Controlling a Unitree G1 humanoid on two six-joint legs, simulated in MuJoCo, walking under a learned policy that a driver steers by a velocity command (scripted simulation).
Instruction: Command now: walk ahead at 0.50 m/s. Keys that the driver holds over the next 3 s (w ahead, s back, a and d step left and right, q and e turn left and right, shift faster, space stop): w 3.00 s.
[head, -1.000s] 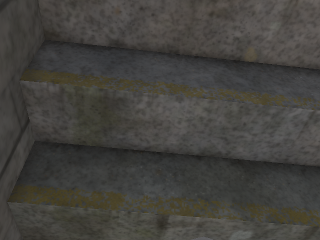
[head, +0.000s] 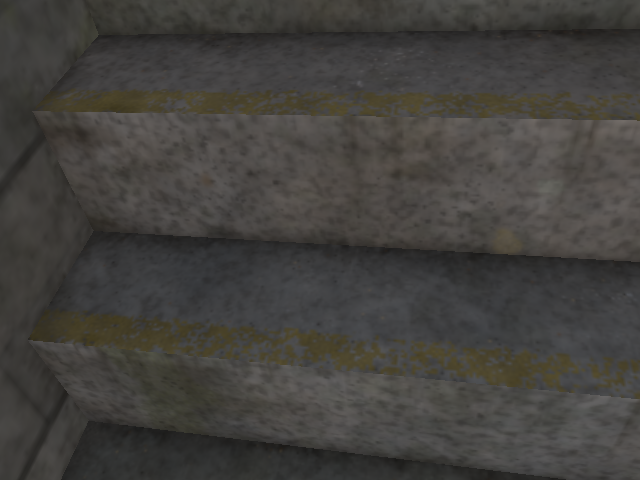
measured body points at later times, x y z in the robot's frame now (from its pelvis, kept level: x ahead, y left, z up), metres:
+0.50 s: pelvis +0.00 -0.02 +0.07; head -0.02 -0.04 +0.52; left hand +0.01 +0.22 -0.06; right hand +0.22 -0.18 -0.02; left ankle +0.04 +0.13 -0.52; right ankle +0.05 -0.14 -0.65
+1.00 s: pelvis +0.00 -0.01 -0.04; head +0.02 +0.00 +0.41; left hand +0.14 +0.21 -0.14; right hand +0.18 -0.24 -0.13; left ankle +0.01 +0.10 -0.60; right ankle -0.15 -0.09 -0.74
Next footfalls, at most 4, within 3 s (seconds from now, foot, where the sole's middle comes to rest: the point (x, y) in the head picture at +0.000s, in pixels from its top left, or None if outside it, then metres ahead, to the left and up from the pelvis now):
0.22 right None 0.09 -0.14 -0.68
0.56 left None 0.05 0.07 -0.68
0.88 right None -0.07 -0.09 -0.63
1.04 right None -0.15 -0.10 -0.89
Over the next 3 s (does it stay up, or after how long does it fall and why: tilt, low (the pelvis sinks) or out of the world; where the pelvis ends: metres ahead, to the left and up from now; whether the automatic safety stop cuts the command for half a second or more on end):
stays up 0.17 0.03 0.15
